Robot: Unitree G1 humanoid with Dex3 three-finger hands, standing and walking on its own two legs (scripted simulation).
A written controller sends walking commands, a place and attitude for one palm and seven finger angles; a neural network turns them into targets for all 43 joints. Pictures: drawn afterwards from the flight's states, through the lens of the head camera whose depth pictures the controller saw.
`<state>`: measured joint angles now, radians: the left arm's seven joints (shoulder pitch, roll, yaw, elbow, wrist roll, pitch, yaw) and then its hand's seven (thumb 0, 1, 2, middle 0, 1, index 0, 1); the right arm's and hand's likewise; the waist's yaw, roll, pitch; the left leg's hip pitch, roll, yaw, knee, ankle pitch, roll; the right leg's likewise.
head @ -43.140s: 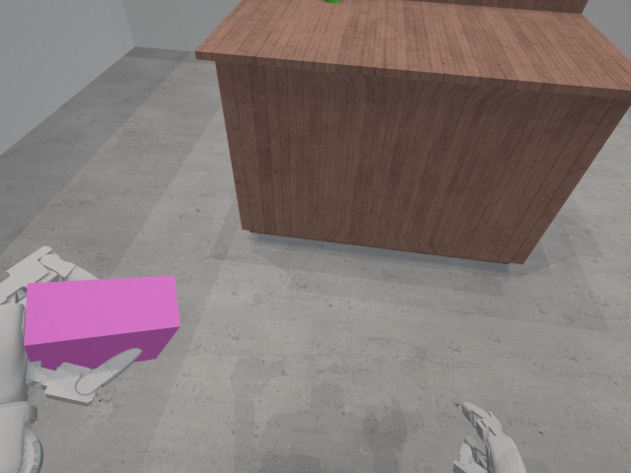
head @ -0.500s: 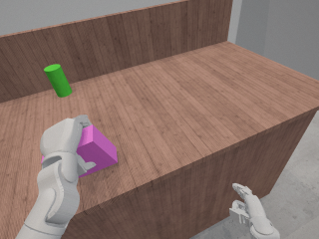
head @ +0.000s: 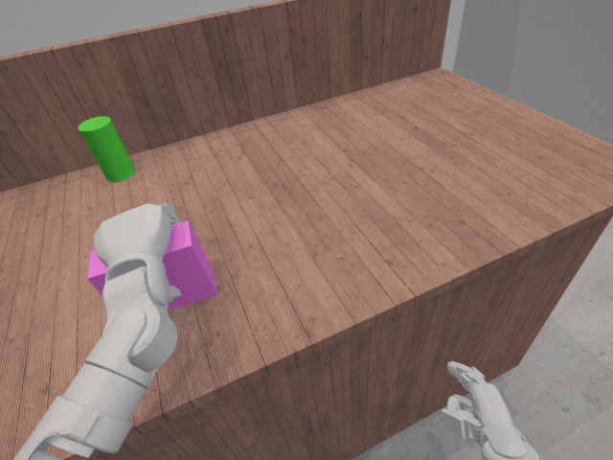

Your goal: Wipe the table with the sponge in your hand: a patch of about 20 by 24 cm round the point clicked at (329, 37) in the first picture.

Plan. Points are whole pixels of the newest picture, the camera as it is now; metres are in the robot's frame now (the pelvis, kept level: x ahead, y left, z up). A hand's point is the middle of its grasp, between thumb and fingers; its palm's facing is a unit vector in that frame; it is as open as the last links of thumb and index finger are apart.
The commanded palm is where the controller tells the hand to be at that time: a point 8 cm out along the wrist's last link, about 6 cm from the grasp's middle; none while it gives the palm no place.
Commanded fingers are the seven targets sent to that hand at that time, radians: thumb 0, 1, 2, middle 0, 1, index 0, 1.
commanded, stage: wipe forward along the middle lane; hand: left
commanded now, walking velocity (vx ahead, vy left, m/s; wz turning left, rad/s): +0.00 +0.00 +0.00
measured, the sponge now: (163, 282) +0.31 +0.25 +0.09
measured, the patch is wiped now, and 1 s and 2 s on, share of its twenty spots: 0.95 0.95 0.95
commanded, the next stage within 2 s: slide back across to the first lane in 1.00 s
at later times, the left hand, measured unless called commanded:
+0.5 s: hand (153, 245) +0.34 +0.27 +0.13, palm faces +0.02 -0.06 -1.00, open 9.3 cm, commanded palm +0.31 +0.29 +0.15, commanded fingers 0.00 0.10 1.30 -1.20 -1.60 -1.20 -1.60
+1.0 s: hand (141, 224) +0.38 +0.31 +0.13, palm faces -0.05 -0.03 -1.00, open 9.4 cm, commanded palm +0.36 +0.32 +0.15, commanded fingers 0.00 0.10 1.30 -1.20 -1.60 -1.20 -1.60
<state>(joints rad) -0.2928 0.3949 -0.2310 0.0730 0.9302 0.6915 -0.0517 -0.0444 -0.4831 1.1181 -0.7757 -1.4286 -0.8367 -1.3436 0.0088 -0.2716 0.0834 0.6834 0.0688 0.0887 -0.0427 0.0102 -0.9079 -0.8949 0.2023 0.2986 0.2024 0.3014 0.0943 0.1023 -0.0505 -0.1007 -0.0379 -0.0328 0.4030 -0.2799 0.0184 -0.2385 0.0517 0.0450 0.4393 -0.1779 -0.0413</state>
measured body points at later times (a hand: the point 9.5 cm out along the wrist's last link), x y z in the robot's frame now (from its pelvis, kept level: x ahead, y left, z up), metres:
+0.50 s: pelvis +0.00 -0.02 +0.00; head -0.02 -0.07 +0.44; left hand +0.34 +0.27 +0.18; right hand +0.21 -0.25 -0.10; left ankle -0.04 +0.11 -0.74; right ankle +0.04 -0.09 -0.74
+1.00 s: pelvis -0.01 -0.02 +0.00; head +0.00 -0.05 +0.44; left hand +0.38 +0.30 +0.18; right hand +0.12 -0.27 -0.13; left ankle -0.04 +0.11 -0.74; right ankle +0.04 -0.09 -0.74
